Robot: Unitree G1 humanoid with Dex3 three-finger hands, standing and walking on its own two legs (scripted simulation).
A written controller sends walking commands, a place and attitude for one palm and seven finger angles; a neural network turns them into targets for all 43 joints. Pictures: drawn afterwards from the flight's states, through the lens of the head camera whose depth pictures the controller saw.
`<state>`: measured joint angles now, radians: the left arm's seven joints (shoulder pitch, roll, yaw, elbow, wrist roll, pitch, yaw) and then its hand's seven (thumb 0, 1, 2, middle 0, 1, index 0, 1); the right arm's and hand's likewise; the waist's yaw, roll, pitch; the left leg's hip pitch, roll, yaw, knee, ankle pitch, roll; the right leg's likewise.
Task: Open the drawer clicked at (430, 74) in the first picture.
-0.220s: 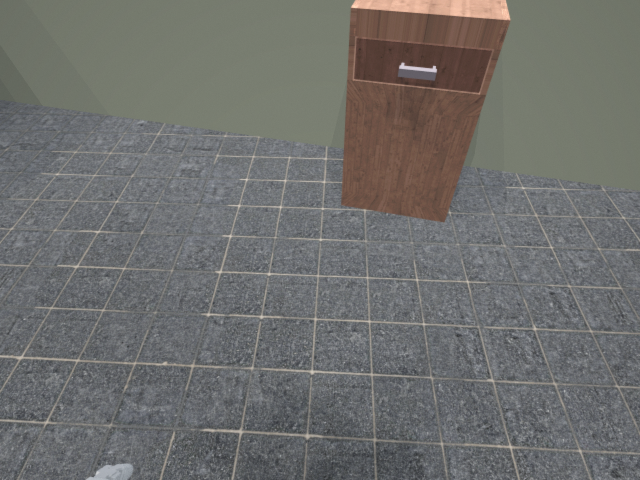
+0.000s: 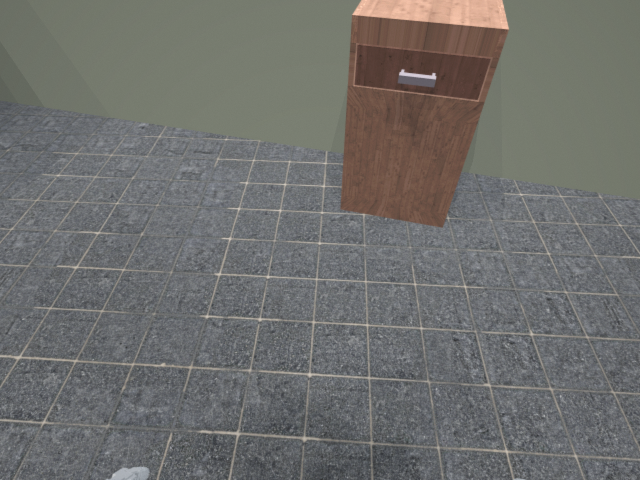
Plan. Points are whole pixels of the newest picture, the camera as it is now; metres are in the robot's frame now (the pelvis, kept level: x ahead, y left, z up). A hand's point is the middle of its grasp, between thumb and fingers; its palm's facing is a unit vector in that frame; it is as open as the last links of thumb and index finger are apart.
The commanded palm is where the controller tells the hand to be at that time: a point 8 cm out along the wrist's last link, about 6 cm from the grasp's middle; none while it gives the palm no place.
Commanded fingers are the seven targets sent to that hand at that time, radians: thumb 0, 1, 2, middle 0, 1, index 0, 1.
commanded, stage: stand and wait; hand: left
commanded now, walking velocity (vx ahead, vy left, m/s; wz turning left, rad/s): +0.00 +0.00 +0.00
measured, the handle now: (417, 76) +1.35 -0.25 -0.09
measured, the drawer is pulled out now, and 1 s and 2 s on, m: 0.00 0.00 0.00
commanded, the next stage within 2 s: look at it before walking up in 0.60 s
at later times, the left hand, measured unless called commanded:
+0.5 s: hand out of the picture +0.06 +0.25 -0.15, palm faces -0.03 -0.94 -0.34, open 7.4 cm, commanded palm none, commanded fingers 0.00 0.90 0.90 -0.20 -0.30 -0.20 -0.30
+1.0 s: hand out of the picture +0.07 +0.24 -0.15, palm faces -0.04 -0.94 -0.33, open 7.4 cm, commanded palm none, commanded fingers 0.00 0.90 0.90 -0.20 -0.30 -0.20 -0.30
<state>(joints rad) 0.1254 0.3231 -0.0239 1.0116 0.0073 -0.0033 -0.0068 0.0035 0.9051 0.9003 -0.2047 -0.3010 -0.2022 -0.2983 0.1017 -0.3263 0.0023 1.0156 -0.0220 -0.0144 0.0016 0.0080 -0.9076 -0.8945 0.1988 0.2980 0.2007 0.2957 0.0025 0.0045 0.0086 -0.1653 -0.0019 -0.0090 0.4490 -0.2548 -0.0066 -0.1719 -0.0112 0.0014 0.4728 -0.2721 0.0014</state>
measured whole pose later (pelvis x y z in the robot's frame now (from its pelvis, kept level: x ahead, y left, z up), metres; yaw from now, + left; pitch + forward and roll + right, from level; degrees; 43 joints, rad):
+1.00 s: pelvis -0.01 +0.00 +0.01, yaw +0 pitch -2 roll +0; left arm 0.14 0.34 -0.02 1.08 0.01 -0.01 -0.01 0.00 0.91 0.90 -0.20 -0.30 -0.20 -0.30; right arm 0.11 -0.34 0.00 1.11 -0.01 -0.02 0.00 0.01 -0.91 -0.89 0.20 0.30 0.20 0.30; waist 0.00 0.00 0.03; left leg -0.14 0.01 -0.01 0.37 -0.21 -0.01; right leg -0.14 0.00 0.00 0.39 -0.22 0.00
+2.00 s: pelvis +0.15 -0.02 +0.00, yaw -18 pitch +1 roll +0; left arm 0.47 0.15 0.03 1.07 0.03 -0.04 -0.01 0.00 0.90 0.90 -0.21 -0.30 -0.20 -0.30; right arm 0.10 -0.18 -0.05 0.93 -0.02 -0.03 0.03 0.01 -0.91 -0.90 0.19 0.30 0.20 0.29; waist 0.07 -0.01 0.04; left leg -0.55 0.09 0.06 0.76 -0.22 -0.05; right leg -0.03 0.03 0.12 0.38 -0.36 -0.02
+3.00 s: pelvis +0.50 -0.18 -0.01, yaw -52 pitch +0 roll -2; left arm 0.31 0.24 0.08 0.97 0.01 -0.01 -0.02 0.00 0.92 0.90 -0.20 -0.30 -0.20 -0.30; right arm 0.15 -0.19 -0.03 0.90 -0.03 -0.06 0.01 0.01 -0.91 -0.89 0.20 0.30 0.20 0.30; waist 0.04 -0.02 0.02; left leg -0.38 0.09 0.12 0.61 -0.22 -0.01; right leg -0.23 0.03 0.04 0.63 -0.40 0.00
